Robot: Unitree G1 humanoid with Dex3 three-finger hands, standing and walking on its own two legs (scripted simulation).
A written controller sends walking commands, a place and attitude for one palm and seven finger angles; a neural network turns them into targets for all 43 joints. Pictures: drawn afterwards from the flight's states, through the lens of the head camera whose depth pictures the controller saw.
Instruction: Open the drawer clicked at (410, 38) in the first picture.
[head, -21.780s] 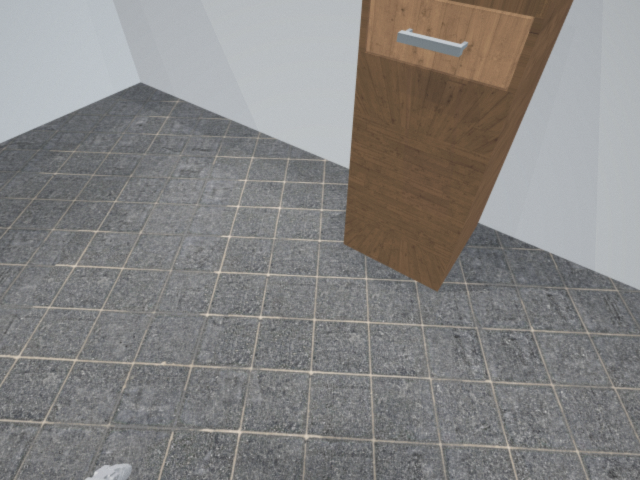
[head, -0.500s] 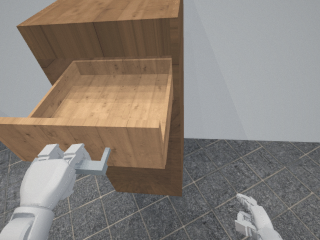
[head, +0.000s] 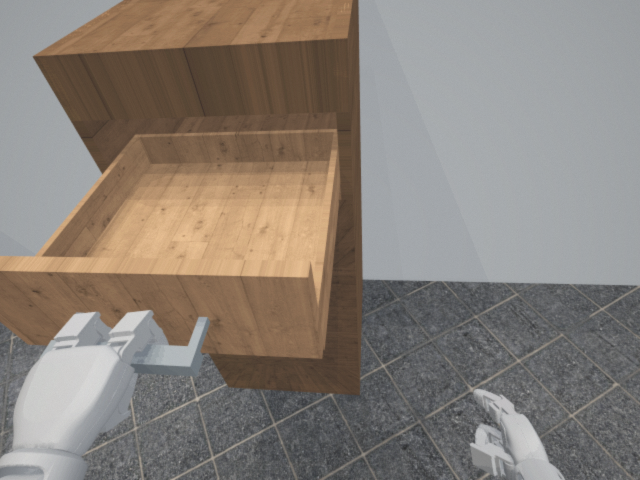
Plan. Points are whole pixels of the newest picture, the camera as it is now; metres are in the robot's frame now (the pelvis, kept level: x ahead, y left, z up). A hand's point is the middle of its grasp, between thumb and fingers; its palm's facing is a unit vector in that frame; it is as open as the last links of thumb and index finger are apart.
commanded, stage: pull the drawer open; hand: left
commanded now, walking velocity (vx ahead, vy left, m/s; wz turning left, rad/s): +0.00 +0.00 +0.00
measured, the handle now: (130, 340) +0.22 +0.23 +0.13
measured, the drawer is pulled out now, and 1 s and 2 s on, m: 0.30 0.30 0.29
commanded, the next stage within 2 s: open the thumb to release the handle in 0.10 s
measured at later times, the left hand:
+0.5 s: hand (102, 395) +0.17 +0.25 +0.11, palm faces +0.09 -0.09 -0.99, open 7.9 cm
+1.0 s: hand (107, 390) +0.17 +0.24 +0.11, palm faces +0.13 -0.11 -0.99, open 13.6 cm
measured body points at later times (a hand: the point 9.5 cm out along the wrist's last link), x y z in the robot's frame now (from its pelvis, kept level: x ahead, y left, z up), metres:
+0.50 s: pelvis -0.01 +0.00 +0.00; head -0.01 -0.04 +0.45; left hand +0.16 +0.25 +0.16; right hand +0.22 -0.20 -0.10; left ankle -0.01 +0.10 -0.73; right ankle -0.03 -0.09 -0.73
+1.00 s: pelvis -0.03 +0.00 +0.00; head -0.04 -0.04 +0.45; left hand +0.16 +0.24 +0.16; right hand +0.20 -0.18 -0.10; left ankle -0.01 +0.10 -0.73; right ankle -0.03 -0.09 -0.73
